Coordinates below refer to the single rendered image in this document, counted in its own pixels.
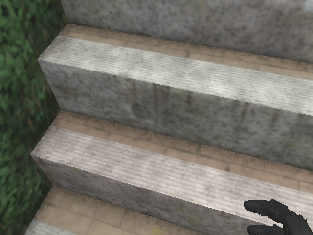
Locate right robot hand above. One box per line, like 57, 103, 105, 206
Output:
244, 199, 313, 235

